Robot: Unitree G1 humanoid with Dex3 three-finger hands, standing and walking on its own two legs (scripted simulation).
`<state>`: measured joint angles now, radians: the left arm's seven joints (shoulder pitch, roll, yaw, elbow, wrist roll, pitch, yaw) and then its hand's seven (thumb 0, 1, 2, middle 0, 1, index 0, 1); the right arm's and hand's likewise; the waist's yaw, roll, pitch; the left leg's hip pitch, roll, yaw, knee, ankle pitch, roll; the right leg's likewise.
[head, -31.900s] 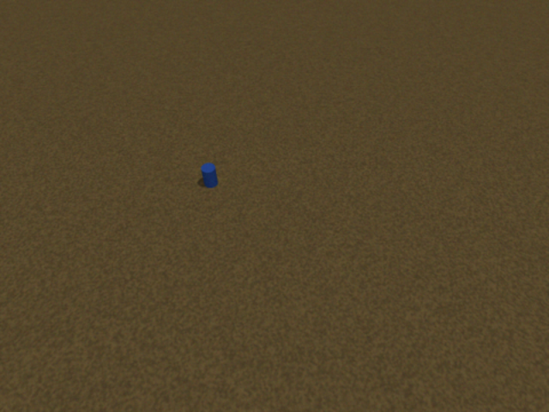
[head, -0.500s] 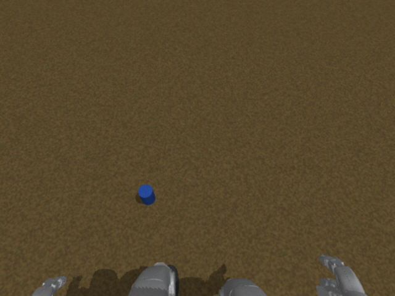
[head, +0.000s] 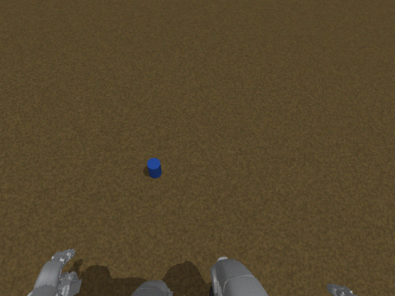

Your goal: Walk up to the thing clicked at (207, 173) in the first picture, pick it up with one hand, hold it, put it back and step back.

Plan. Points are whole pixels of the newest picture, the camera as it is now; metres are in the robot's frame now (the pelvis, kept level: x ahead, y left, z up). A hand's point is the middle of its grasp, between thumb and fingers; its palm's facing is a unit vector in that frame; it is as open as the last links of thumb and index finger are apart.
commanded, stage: step back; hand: left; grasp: from above
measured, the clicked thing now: (154, 168) +0.72 +0.18 -0.71
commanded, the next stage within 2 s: stand in 1.92 s
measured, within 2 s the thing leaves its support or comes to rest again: neither
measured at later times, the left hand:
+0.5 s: hand out of the picture -0.07 +0.23 -0.13, palm faces -0.04 -0.90 -0.44, open 7.4 cm
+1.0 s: hand out of the picture -0.27 +0.21 -0.15, palm faces -0.06 -0.91 -0.40, open 7.4 cm
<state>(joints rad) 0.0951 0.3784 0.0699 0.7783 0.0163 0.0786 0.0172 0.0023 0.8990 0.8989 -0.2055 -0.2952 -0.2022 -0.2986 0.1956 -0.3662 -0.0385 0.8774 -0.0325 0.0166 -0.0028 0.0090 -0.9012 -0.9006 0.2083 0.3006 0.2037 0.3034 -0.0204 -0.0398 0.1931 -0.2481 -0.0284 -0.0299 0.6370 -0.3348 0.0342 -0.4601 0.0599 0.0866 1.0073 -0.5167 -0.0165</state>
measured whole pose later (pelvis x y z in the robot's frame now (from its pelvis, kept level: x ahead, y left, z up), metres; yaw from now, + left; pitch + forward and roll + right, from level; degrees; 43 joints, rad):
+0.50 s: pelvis -0.17 -0.04 +0.00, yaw -2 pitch -2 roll +2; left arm 0.19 0.36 0.06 0.82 0.05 0.05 0.02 0.00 0.90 0.90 -0.21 -0.30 -0.21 -0.30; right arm 0.18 -0.42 -0.05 0.86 -0.01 0.05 -0.02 0.01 -0.90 -0.90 0.21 0.30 0.20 0.30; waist 0.02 0.02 0.15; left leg -0.44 -0.10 -0.11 1.08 -0.51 -0.02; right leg -0.32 -0.03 0.01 0.67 -0.31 -0.01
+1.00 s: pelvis -0.33 -0.06 +0.00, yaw -4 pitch -3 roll +0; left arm 0.24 0.36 0.06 0.95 0.05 0.01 0.00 0.00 0.90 0.90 -0.21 -0.30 -0.20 -0.30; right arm 0.15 -0.40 -0.05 0.89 -0.03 0.04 0.00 0.01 -0.90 -0.90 0.21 0.30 0.20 0.30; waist 0.03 0.03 0.10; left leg -0.44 0.00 -0.10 0.81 -0.42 0.00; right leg -0.21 0.04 0.04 0.64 -0.38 -0.04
